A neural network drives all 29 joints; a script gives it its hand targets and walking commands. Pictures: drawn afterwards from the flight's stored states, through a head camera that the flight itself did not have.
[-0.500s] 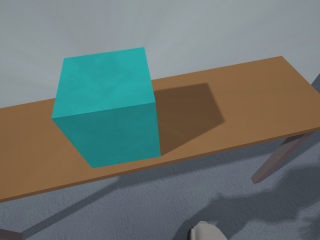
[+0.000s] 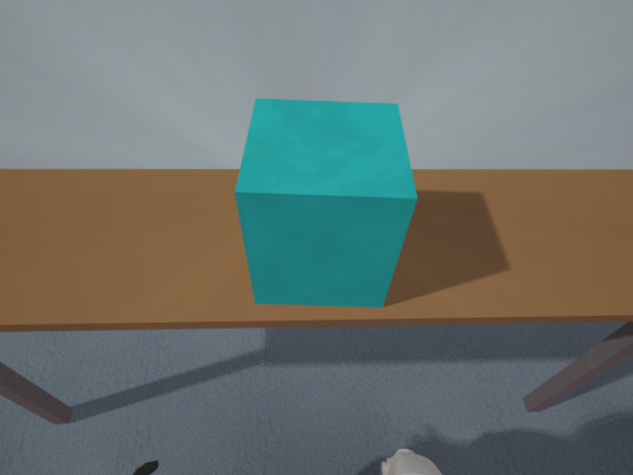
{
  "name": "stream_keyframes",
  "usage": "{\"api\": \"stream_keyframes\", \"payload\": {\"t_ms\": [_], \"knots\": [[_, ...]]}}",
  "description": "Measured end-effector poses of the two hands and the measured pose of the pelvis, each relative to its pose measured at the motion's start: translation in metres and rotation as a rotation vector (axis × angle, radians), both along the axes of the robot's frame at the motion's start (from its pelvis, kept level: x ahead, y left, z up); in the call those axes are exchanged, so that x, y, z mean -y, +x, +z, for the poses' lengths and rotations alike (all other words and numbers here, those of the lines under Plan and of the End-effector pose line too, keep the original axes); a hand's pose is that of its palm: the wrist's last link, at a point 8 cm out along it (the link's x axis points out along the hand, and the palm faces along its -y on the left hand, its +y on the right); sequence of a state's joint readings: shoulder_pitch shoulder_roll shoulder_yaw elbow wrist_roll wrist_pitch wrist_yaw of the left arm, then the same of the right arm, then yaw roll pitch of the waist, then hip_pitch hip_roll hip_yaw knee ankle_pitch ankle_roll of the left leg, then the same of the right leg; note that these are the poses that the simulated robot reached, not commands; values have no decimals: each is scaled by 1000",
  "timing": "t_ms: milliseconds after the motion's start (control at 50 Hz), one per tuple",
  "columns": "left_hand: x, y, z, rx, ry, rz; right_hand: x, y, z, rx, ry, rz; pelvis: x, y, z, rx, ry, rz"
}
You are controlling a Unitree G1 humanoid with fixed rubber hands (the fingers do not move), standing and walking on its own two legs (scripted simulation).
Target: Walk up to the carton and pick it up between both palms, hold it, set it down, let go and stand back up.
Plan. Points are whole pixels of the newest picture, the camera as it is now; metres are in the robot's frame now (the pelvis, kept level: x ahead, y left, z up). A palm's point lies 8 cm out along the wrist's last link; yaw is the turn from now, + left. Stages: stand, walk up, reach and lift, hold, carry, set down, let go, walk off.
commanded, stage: walk up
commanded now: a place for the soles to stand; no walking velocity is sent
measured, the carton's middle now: (322, 208) +0.49 +0.01 +0.04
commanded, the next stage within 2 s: reach and lift in 1.40 s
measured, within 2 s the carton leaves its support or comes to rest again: neither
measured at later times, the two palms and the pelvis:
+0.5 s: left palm out of the picture +0.01 +0.23 -0.12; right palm out of the picture +0.08 -0.24 -0.11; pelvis +0.01 -0.01 +0.02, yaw +1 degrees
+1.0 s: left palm out of the picture +0.04 +0.23 -0.12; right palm out of the picture +0.04 -0.25 -0.12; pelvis +0.03 -0.01 +0.02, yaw -1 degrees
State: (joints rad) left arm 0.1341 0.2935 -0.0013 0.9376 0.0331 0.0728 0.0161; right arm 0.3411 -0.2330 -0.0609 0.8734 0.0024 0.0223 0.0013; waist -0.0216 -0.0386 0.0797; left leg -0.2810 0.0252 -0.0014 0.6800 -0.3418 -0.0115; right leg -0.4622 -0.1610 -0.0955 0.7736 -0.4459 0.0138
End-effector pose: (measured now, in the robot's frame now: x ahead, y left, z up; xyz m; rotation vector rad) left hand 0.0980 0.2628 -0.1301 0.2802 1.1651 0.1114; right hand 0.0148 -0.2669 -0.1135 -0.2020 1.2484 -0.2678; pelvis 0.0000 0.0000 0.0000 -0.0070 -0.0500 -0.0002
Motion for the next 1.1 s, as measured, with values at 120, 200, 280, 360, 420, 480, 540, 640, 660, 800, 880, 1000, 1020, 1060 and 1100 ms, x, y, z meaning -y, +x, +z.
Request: {"api": "stream_keyframes", "payload": {"t_ms": [120, 200, 280, 360, 420, 480, 540, 640, 660, 800, 880, 1000, 1020, 1060, 1100], "knots": [[-10, -47, 1, -92, -33, 65, -36, -2, 13, -48, 36, 60, -6, 4, 16, -40, -15, 40], [0, -75, -2, -166, -45, 81, -44, 17, 8, -6, 59, 101, -7, 6, 14, -42, -6, 32], [16, -87, -1, -188, -61, 83, -44, 40, 3, 45, 85, 128, -4, 6, 14, -31, -8, 20], [28, -87, 5, -169, -78, 98, -43, 57, 3, 82, 97, 150, 0, 9, 17, -27, -5, 19], [34, -86, 8, -154, -81, 104, -39, 63, 2, 92, 98, 155, 3, 11, 19, -24, -2, 18], [37, -85, 10, -152, -79, 104, -33, 64, 1, 88, 92, 151, 5, 12, 19, -23, 0, 15], [38, -85, 10, -162, -75, 103, -27, 58, 0, 65, 86, 138, 7, 13, 20, -25, 1, 13], [37, -83, 10, -184, -66, 99, -19, 38, -2, -11, 75, 117, 9, 17, 21, -32, 3, 7], [36, -83, 11, -188, -64, 98, -18, 33, -2, -28, 73, 112, 10, 18, 21, -33, 3, 6], [33, -74, 11, -206, -49, 80, -15, 12, -5, -107, 73, 85, 11, 24, 21, -34, 6, -5], [32, -66, 11, -201, -44, 73, -16, 12, -6, -118, 74, 79, 11, 28, 21, -34, 7, -11], [33, -55, 10, -190, -43, 55, -20, 21, -7, -96, 81, 78, 11, 31, 20, -33, 10, -25], [33, -54, 10, -189, -44, 53, -21, 22, -7, -91, 81, 78, 11, 31, 20, -32, 10, -29], [34, -52, 9, -187, -44, 48, -21, 26, -7, -79, 81, 75, 11, 32, 20, -31, 12, -35], [34, -50, 9, -186, -42, 42, -22, 29, -7, -71, 81, 73, 10, 33, 20, -30, 12, -41]]}}
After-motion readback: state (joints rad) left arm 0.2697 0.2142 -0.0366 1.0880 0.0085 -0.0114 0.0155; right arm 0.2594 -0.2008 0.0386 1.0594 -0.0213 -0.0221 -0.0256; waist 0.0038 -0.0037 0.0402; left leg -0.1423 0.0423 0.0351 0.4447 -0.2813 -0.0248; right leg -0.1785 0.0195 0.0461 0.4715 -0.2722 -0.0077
